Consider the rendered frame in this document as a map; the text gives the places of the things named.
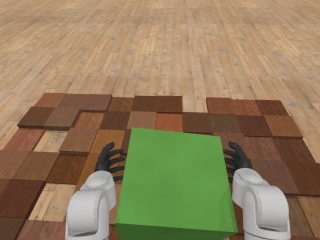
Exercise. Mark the right robot hand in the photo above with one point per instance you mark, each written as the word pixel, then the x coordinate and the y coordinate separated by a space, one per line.
pixel 240 159

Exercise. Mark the left robot hand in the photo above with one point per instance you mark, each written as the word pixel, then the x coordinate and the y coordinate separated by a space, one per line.
pixel 104 163

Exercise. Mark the robot left forearm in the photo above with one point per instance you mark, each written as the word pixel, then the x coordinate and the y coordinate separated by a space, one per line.
pixel 87 215

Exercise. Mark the robot right forearm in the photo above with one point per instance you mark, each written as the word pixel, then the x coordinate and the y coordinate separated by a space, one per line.
pixel 265 207

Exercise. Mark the carton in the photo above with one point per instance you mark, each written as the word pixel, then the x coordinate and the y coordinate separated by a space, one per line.
pixel 175 187

